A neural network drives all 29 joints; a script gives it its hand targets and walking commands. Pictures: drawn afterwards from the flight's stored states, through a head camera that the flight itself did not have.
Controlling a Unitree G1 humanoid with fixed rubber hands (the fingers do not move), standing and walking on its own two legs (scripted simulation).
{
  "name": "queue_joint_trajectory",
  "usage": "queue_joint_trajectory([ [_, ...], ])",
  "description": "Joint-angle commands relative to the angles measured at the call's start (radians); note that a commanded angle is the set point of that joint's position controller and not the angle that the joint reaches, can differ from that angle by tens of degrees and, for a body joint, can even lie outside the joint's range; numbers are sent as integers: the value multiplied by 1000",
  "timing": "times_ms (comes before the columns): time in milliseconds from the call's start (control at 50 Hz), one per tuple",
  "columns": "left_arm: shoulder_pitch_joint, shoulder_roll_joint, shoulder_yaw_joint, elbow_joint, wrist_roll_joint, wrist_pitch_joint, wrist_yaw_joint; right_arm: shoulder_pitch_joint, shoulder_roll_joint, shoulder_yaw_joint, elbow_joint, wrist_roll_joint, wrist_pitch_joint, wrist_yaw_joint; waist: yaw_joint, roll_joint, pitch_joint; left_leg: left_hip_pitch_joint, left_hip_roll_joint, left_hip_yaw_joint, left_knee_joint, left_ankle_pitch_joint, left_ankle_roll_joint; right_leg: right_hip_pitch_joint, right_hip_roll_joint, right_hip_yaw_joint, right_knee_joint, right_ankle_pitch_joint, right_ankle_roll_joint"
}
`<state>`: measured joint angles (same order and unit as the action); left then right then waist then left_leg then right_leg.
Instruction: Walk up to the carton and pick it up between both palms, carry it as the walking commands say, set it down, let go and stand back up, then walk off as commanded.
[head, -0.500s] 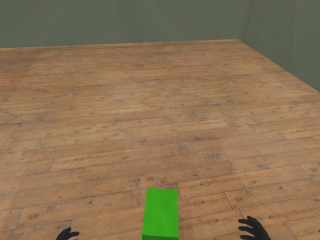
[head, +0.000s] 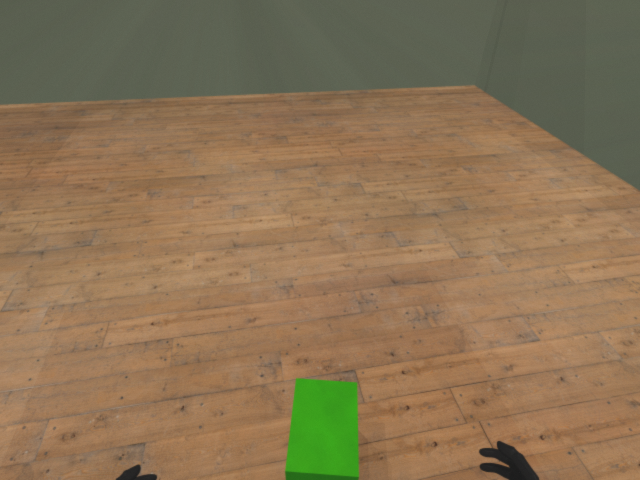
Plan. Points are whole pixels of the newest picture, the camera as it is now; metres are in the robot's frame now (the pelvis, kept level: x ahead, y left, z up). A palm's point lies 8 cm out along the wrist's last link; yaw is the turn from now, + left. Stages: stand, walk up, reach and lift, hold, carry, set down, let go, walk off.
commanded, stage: stand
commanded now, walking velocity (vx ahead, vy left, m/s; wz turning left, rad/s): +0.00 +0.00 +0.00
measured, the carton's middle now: (323, 443) +0.46 -0.02 -0.64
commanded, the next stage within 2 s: walk off in 0.76 s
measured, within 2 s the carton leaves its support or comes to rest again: neither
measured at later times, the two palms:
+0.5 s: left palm out of the picture +0.10 +0.26 -0.10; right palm out of the picture +0.12 -0.25 -0.06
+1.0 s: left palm out of the picture +0.08 +0.26 -0.10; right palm out of the picture +0.11 -0.25 -0.07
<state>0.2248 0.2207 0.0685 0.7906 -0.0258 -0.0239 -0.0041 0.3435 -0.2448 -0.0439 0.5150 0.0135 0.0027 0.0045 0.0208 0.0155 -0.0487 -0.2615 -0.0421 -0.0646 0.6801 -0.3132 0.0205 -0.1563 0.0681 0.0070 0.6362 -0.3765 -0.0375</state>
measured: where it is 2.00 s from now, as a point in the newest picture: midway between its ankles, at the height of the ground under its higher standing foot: outside the picture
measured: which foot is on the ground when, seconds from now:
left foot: down 0.00-1.00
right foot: down 0.00-1.00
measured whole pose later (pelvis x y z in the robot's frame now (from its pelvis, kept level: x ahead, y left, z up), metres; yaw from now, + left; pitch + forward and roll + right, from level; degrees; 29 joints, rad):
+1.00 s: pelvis -0.02 +0.01 +0.00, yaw +0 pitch -7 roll -1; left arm 0.22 0.23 0.07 0.83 -0.03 -0.03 0.00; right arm 0.31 -0.27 -0.03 0.57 0.01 -0.01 0.00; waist 0.02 0.02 0.04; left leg -0.26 -0.04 -0.06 0.68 -0.29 0.03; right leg -0.16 0.07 0.01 0.64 -0.35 -0.04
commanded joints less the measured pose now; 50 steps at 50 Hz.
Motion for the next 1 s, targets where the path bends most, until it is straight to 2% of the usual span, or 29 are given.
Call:
queue_joint_trajectory([
  [0, -100, 289, 56, -88, 83, -49, 19, -119, -217, -57, -22, -60, -55, -18, -29, -8, 77, -23, 99, -96, -175, 83, 39, -161, -135, 184, -252, 101, -11],
  [20, -77, 289, 68, -87, 75, -56, 20, -100, -236, -65, -18, -57, -54, -21, -20, -31, 123, -62, 108, -112, -193, 104, 51, -158, -141, 188, -238, 133, -15],
  [40, -52, 273, 59, -70, 69, -59, 23, -106, -235, -60, -15, -60, -51, -18, -6, 15, 84, -36, 106, -109, -179, 149, 56, -136, -143, 191, -224, 186, -18],
  [80, -75, 282, 57, -73, 80, -54, 24, -94, -230, -62, -19, -50, -55, -18, -20, -8, 94, -31, 106, -101, -165, 159, 50, -138, -141, 173, -220, 215, -3],
  [100, -55, 288, 70, -65, 73, -58, 29, -90, -232, -59, -8, -56, -53, -17, -1, -6, 105, -59, 112, -116, -173, 182, 54, -109, -143, 194, -216, 232, -9],
  [140, -56, 284, 62, -58, 73, -53, 27, -91, -226, -54, -10, -57, -60, -18, -24, 29, 101, -30, 104, -111, -181, 159, 54, -137, -139, 188, -213, 202, -23],
  [160, -50, 273, 54, -56, 71, -61, 25, -105, -219, -52, -11, -55, -60, -17, -9, 9, 96, -47, 105, -119, -178, 128, 59, -114, -145, 193, -227, 195, -22],
  [220, -110, 274, 53, -64, 73, -52, 22, -110, -220, -49, -18, -53, -64, -17, -27, -11, 120, -46, 96, -114, -198, 98, 61, -159, -134, 190, -214, 171, -27],
  [260, -59, 283, 60, -61, 73, -57, 20, -104, -240, -55, 2, -56, -53, -22, -6, 7, 113, -37, 101, -110, -196, 102, 61, -146, -133, 180, -220, 144, -24],
  [340, -77, 279, 54, -61, 74, -55, 20, -110, -221, -50, -15, -54, -61, -22, -16, 28, 104, -47, 104, -117, -181, 99, 58, -143, -141, 190, -221, 165, -20],
  [360, -59, 297, 64, -56, 71, -57, 18, -109, -252, -61, -1, -50, -59, -21, -9, -25, 105, -41, 110, -112, -167, 130, 58, -131, -146, 193, -245, 207, -18],
  [380, -81, 313, 69, -46, 77, -54, 27, -89, -223, -55, 1, -50, -58, -17, -26, -30, 98, -25, 100, -110, -173, 145, 47, -123, -148, 188, -224, 183, -18],
  [440, -55, 260, 52, -49, 57, -53, 19, -96, -245, -56, 13, -50, -64, -23, -1, 42, 104, -28, 105, -122, -174, 199, 65, -119, -122, 165, -196, 225, -22],
  [480, -81, 265, 49, -46, 62, -52, 17, -128, -237, -48, 0, -50, -63, -25, 7, 5, 133, -58, 115, -139, -192, 159, 72, -125, -115, 153, -187, 168, -22],
  [500, -93, 263, 52, -58, 69, -57, 15, -121, -230, -47, 5, -47, -60, -26, -10, -7, 121, -44, 113, -122, -194, 153, 66, -143, -116, 157, -185, 170, -27],
  [540, -62, 294, 55, -40, 63, -52, 12, -131, -241, -50, 11, -48, -62, -20, -4, 27, 135, -40, 107, -120, -208, 110, 60, -147, -124, 164, -208, 142, -24],
  [600, -71, 296, 56, -39, 61, -52, 14, -113, -252, -52, 26, -52, -64, -22, -18, 12, 132, -37, 109, -118, -206, 71, 64, -168, -137, 188, -230, 72, -35],
  [660, -72, 296, 55, -38, 66, -54, 13, -108, -239, -44, 41, -45, -65, -22, -13, -15, 160, -43, 107, -129, -200, 74, 66, -166, -140, 202, -239, 116, -28],
  [700, -83, 286, 48, -37, 62, -50, 13, -122, -244, -48, 24, -41, -65, -21, -21, 21, 153, -35, 111, -123, -188, 119, 72, -173, -133, 186, -209, 145, -39],
  [720, -83, 291, 59, -34, 64, -54, 13, -140, -233, -44, 29, -48, -64, -23, -1, 2, 127, -42, 108, -133, -187, 116, 69, -145, -131, 183, -205, 136, -30],
  [740, -48, 278, 53, -29, 64, -53, 15, -123, -259, -46, 37, -49, -62, -20, 7, 29, 115, -32, 110, -135, -212, 78, 71, -127, -127, 170, -199, 120, -34],
  [760, -82, 295, 57, -34, 64, -48, 13, -127, -247, -46, 28, -49, -69, -21, -4, -18, 148, -63, 110, -149, -219, 46, 75, -141, -116, 167, -199, 97, -27],
  [820, -92, 309, 61, -29, 63, -46, 17, -140, -248, -50, 42, -51, -63, -18, -12, 28, 201, -96, 103, -140, -228, 12, 71, -156, -130, 184, -210, 88, -35],
  [840, -57, 323, 61, -28, 61, -49, 15, -147, -229, -43, 37, -47, -61, -14, 5, 29, 153, -71, 98, -125, -206, 37, 64, -130, -138, 197, -225, 72, -27],
  [860, -64, 312, 58, -16, 65, -47, 17, -135, -249, -47, 41, -44, -62, -18, -18, 20, 149, -58, 98, -120, -205, 32, 65, -156, -137, 185, -227, 77, -34],
  [900, -91, 294, 52, -34, 61, -48, 12, -112, -243, -44, 57, -44, -65, -18, -14, -24, 138, -25, 99, -121, -197, 55, 68, -158, -140, 195, -224, 64, -32],
  [940, -70, 288, 44, -22, 52, -42, 8, -136, -256, -47, 47, -41, -67, -18, -16, 23, 188, -46, 125, -156, -230, 33, 75, -189, -120, 169, -213, 67, -23],
  [960, -87, 296, 51, -26, 60, -36, 11, -143, -239, -43, 50, -40, -62, -18, -7, 64, 166, -83, 140, -194, -265, -71, 73, -160, -118, 153, -217, -30, -4],
  [980, -51, 222, 27, -18, 54, -4, 5, -97, -172, -20, 54, -37, -42, -14, -12, 51, 171, -127, 166, -240, -309, -130, 77, -147, -77, 116, -182, -73, -9],
])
